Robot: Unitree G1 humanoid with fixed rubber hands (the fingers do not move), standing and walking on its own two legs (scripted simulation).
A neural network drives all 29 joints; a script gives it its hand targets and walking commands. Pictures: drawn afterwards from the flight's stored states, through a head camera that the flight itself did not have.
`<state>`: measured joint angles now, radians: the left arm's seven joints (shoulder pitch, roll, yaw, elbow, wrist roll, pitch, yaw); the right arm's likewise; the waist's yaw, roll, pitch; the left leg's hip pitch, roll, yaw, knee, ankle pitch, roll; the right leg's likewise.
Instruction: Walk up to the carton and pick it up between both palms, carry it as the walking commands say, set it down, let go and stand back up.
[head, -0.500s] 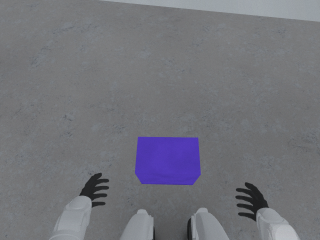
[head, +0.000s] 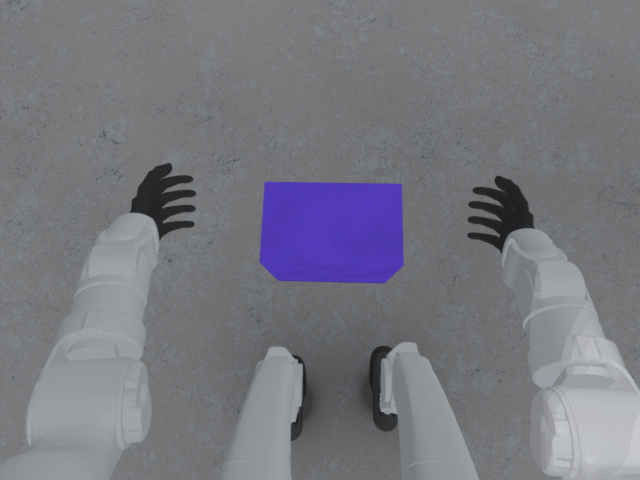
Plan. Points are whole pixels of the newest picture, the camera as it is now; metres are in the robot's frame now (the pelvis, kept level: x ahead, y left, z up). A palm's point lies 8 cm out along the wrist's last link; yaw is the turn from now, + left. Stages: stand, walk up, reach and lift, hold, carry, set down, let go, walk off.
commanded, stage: reach and lift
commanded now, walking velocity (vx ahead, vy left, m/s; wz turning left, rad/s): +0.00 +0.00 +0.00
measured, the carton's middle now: (331, 238) +0.50 +0.01 -0.53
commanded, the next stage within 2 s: none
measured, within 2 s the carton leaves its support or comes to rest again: neither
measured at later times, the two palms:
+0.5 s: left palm (162, 145) +0.54 +0.26 -0.11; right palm (496, 153) +0.52 -0.22 -0.11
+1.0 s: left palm (198, 188) +0.53 +0.25 -0.25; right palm (469, 194) +0.51 -0.23 -0.25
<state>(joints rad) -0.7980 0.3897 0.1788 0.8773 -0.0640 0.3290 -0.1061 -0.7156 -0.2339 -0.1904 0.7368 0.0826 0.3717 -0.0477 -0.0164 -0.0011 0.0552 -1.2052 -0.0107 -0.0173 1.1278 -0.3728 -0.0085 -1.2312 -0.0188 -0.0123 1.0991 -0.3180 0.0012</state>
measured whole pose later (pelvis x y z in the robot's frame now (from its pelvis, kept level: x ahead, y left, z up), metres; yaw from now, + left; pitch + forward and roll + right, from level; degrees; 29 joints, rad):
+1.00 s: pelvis +0.00 +0.01 -0.14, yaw -1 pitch +48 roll -1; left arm -1.20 0.46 0.27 0.90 -0.05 0.19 -0.08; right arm -1.14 -0.35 -0.35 0.82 0.06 0.20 0.00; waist -0.02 0.00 -0.01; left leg -1.97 -0.03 -0.02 1.64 -0.51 0.00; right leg -1.99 0.00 0.02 1.60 -0.44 0.03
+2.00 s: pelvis -0.03 +0.01 -0.30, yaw +0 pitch +35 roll -1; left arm -1.44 0.54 0.07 1.13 -0.24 0.08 0.02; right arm -1.38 -0.40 -0.19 1.08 0.23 0.08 -0.10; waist -0.02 -0.01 0.38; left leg -2.24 -0.02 -0.02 2.22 -0.61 0.00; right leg -2.25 0.00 0.01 2.17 -0.54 0.03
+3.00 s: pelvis -0.03 +0.00 -0.29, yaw +0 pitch +37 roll -1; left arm -1.53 0.48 -0.05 1.23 -0.28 0.06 0.01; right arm -1.45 -0.37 -0.06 1.15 0.31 0.07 -0.11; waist -0.01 -0.02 0.36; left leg -2.24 -0.03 -0.03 2.17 -0.58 -0.02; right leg -2.26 0.03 0.01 2.13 -0.51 0.03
